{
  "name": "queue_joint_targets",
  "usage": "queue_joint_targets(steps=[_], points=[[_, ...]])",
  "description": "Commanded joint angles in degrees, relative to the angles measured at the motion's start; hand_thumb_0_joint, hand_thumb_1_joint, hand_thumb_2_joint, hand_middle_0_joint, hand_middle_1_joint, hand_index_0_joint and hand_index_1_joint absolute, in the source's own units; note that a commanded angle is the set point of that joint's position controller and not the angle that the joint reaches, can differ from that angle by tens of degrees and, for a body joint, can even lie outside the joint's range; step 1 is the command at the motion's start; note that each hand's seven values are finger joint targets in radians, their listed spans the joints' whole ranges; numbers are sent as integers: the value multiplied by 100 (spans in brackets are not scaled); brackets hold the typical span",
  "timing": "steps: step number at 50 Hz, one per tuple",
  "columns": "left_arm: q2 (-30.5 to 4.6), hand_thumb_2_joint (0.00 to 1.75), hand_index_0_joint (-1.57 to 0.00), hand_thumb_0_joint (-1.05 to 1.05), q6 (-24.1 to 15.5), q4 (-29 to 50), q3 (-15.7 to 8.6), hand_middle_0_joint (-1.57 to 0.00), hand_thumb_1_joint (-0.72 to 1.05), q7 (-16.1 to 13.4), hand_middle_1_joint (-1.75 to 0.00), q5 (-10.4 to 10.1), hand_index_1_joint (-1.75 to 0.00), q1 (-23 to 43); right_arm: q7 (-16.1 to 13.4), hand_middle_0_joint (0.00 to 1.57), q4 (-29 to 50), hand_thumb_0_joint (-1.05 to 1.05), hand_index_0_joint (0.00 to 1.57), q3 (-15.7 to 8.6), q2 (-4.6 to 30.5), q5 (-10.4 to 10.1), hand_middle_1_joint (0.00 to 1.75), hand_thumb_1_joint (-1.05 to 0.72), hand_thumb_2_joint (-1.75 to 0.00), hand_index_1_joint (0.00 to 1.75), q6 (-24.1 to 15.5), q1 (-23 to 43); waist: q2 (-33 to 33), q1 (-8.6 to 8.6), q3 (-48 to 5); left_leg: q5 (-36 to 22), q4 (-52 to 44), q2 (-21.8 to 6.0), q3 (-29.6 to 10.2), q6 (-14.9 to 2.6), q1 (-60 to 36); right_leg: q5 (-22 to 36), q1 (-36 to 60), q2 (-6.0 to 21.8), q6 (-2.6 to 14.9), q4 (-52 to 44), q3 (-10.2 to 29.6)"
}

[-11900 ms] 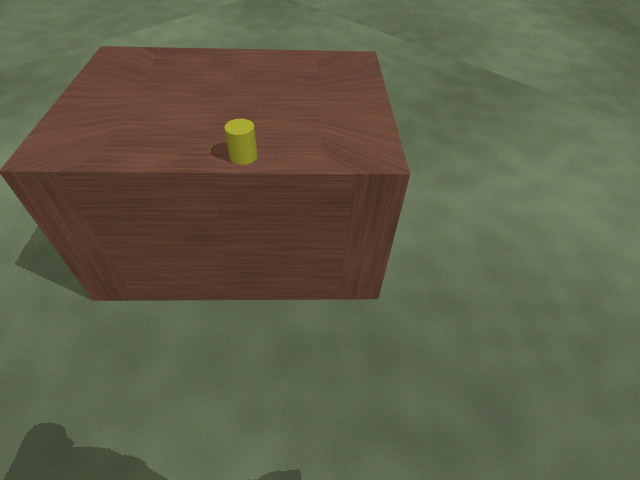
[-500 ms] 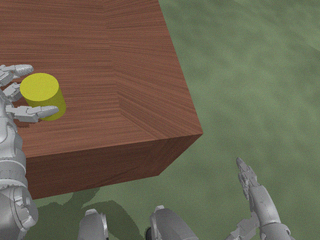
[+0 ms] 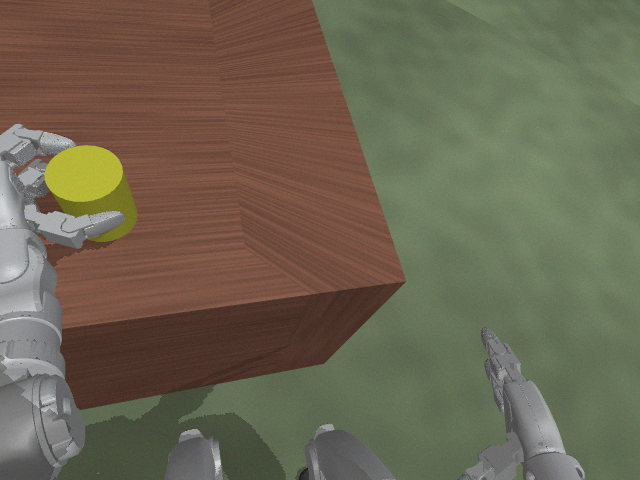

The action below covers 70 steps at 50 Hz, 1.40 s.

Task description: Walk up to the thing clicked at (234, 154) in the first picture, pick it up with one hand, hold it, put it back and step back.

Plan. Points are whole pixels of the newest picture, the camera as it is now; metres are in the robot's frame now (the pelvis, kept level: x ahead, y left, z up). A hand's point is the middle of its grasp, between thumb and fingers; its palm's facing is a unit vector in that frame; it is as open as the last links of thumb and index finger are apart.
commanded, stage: settle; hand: left
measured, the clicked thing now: (96, 196) +0.49 +0.19 +0.01
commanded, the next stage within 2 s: lift in 0.54 s
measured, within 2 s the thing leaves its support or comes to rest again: neither
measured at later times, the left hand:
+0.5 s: hand (52, 167) +0.49 +0.22 +0.06, palm faces +0.22 -0.98 +0.00, open 11.0 cm
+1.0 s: hand (41, 164) +0.47 +0.22 +0.09, palm faces +0.20 -0.98 +0.00, open 11.0 cm
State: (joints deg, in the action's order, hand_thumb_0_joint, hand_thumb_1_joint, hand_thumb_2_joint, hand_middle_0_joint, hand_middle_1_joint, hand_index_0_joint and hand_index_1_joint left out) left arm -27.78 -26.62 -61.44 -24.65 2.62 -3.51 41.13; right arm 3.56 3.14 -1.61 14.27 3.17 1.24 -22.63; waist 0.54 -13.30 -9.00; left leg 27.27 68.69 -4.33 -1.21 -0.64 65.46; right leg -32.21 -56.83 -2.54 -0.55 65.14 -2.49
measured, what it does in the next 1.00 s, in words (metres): stands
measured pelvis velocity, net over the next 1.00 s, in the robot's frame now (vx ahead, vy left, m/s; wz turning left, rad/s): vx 0.01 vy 0.00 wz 0.01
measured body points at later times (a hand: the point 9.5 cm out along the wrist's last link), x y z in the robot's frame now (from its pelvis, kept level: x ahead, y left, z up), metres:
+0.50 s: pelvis +0.01 +0.00 +0.02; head +0.13 +0.05 +0.45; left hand +0.48 +0.28 +0.06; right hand +0.17 -0.26 +0.02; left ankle +0.04 +0.11 -0.64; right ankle -0.01 -0.13 -0.64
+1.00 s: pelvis +0.01 +0.00 +0.03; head +0.10 +0.04 +0.47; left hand +0.45 +0.27 +0.10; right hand +0.17 -0.26 +0.01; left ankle +0.04 +0.11 -0.64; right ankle -0.01 -0.13 -0.64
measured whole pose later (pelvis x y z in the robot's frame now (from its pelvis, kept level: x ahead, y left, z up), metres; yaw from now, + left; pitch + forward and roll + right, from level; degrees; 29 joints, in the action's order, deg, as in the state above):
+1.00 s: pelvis +0.01 +0.00 +0.03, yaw +0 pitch +19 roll -3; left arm -22.3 -19.1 -50.8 -20.1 2.6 -6.4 35.6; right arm 1.7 -7.6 -3.7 13.7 1.1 2.3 -20.8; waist -0.2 -8.1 -8.7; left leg 24.5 58.9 -3.8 0.6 -0.9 53.1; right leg -28.8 -45.1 -2.0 -1.0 55.3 -0.9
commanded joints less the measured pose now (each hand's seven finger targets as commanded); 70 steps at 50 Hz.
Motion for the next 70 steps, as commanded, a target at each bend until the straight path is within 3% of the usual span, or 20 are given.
queue_joint_targets(steps=[1, 5, 7, 12, 13, 18, 25, 36, 41, 43, 53, 56, 58, 59, 60, 63, 65, 66, 68, 70], points=[[-1334, 141, -142, 0, -389, 1195, -186, -140, 4, -39, -158, -98, -160, 2401, -134, 5, 941, 0, 5, -721, 1030, -38, 5, 54, -6, 5, -249, -82, -1274, 85, -2610, -1999, -884, 61, -272, 1, -3136, 1958, 381, -109, 137, -792, -1], [-1276, 142, -144, 0, -329, 1132, -93, -141, 0, 54, -161, -103, -162, 2364, -112, 5, 1106, 0, 5, -384, 754, -80, 5, 53, -6, 5, -240, -106, -955, 113, -2799, -2129, -858, 121, -158, -88, -3048, 2348, 810, -91, 65, -919, 89], [-1434, 143, -145, 0, -309, 1333, -178, -143, -3, 82, -162, -165, -164, 2502, -140, 5, 874, 0, 5, -567, 891, -86, 5, 52, -6, 5, -233, -301, -1037, 119, -2974, -2233, -814, 143, -105, -116, -3098, 2568, 934, -61, 41, -940, 159], [-1623, 142, -144, 0, -300, 1512, -258, -142, -2, 39, -161, -166, -162, 2616, -162, 5, 814, 0, 5, -568, 909, -91, 5, 52, -6, 5, -229, -135, -1250, 239, -3067, -2371, -842, 160, -60, -113, -3293, 2714, 1018, -33, 31, -1020, 206], [-1480, 142, -144, 0, -315, 1737, -127, -141, -1, 29, -161, -164, -162, 2741, -177, 5, 903, 0, 5, -699, 1000, -90, 5, 53, -6, 5, -239, -146, -1222, 162, -3082, -2397, -887, 135, -85, -97, -3384, 2664, 978, -45, 55, -1007, 171], [-1548, 140, -143, 0, -297, 1612, -236, -139, -3, -8, -159, -172, -160, 2641, -178, 5, 667, 0, 5, -573, 871, -99, 5, 52, -6, 5, -217, -94, -1328, 249, -2880, -2608, -986, 110, -142, -49, -3511, 2618, 986, -58, 91, -1039, 89], [-1300, 140, -143, 0, -162, 1461, -34, -139, -4, 97, -160, -157, -160, 2589, -144, 5, 511, 0, 5, -419, 713, -92, 5, 52, -6, 5, -206, -5, -1305, 225, -2847, -2577, -1081, 86, -156, -51, -3593, 2517, 933, -63, 100, -1131, 72], [-1354, 136, -144, 0, -55, 1840, -126, -139, 3, 47, -158, -307, -156, 2560, -211, 5, 316, 0, 5, -859, 1068, -156, 5, 53, -5, 5, -212, 32, -1228, 346, -2851, -2440, -1348, 44, -226, 5, -3910, 2243, 983, -79, 138, -1235, -3], [-993, 135, -145, 0, 29, 2128, 132, -140, 0, 60, -158, -319, -156, 2391, -234, 5, 145, 0, 5, -771, 894, -183, 5, 53, -5, 5, -226, 90, -1127, 427, -2888, -2590, -1408, 51, -173, -10, -4054, 2410, 1135, -74, 113, -1332, 16], [-925, 137, -145, 0, 68, 2404, 253, -141, -1, 70, -159, -331, -158, 2435, -240, 5, 190, 0, 5, -547, 698, -196, 5, 53, -5, 5, -225, 235, -1210, 524, -2985, -2554, -1435, 96, -117, -25, -4027, 2523, 1385, -42, 95, -1409, 63], [-600, 135, -139, 0, 540, 3419, 338, -134, -1, -187, -154, -515, -153, 1494, -391, 5, -426, 0, 5, -912, 931, -300, 5, 54, -5, 5, -147, -2, -1088, 768, -2555, -2747, -1852, 79, -61, 32, -4539, 2616, 1778, -26, 90, -1743, 48], [-115, 134, -138, 0, 722, 3743, 642, -134, -5, -161, -154, -575, -153, 1110, -403, 5, -408, 0, 5, -615, 602, -360, 5, 54, -5, 5, -153, 100, -670, 838, -2376, -2853, -1926, 111, 12, -36, -4378, 2993, 2181, 0, 36, -1844, 96], [-45, 135, -137, 0, 880, 3887, 675, -133, -7, -162, -154, -636, -154, 932, -455, 5, -560, 0, 5, -774, 761, -386, 5, 53, -5, 5, -165, 117, -496, 831, -2246, -2813, -1998, 124, 57, -55, -4390, 3057, 2282, 11, 13, -1929, 127], [175, 136, -138, 0, 944, 4006, 853, -134, -6, -152, -154, -643, -154, 907, -445, 5, -518, 0, 5, -618, 599, -394, 5, 54, -5, 5, -182, 268, -549, 867, -2084, -2736, -2066, 135, 61, -37, -4376, 2952, 2302, 16, 22, -1964, 121], [15, 136, -137, 0, 1003, 4148, 704, -133, -6, -186, -154, -662, -154, 838, -471, 5, -553, 0, 5, -843, 834, -411, 5, 54, -5, 5, -194, 338, -542, 916, -2037, -2623, -2160, 135, 57, -21, -4399, 2804, 2311, 13, 39, -1998, 111], [-30, 136, -137, 0, 1226, 4378, 715, -133, -5, -268, -154, -612, -154, 666, -552, 5, -768, 0, 5, -1016, 972, -429, 5, 54, -5, 5, -163, 240, -474, 926, -1769, -2332, -2329, 170, 110, -14, -4401, 2608, 2383, 50, 30, -2167, 154], [250, 134, -135, 0, 1310, 4745, 888, -131, -6, -289, -152, -657, -152, 513, -562, 5, -654, 0, 5, -837, 749, -475, 5, 54, -5, 5, -188, 299, -418, 949, -1747, -2390, -2395, 182, 150, -11, -4566, 2662, 2513, 62, 27, -2241, 156], [106, 135, -135, 0, 1355, 4843, 662, -131, -7, -322, -153, -716, -153, 412, -598, 5, -757, 0, 5, -1065, 992, -473, 5, 54, -5, 5, -183, 188, -343, 1001, -1880, -2530, -2413, 168, 128, -4, -4691, 2722, 2607, 49, 28, -2235, 129], [380, 134, -134, 0, 1457, 5067, 871, -130, -9, -325, -152, -751, -152, 298, -601, 5, -791, 0, 5, -754, 671, -509, 5, 54, -5, 5, -209, 212, -314, 1036, -1641, -2492, -2478, 182, 154, -2, -4705, 2704, 2646, 68, 19, -2300, 133], [432, 135, -133, 0, 1544, 5231, 921, -130, -10, -350, -152, -741, -152, 174, -631, 5, -965, 0, 5, -756, 646, -516, 5, 54, -5, 5, -230, 357, -244, 1106, -1451, -2314, -2603, 189, 148, 11, -4676, 2518, 2668, 74, 27, -2365, 117]])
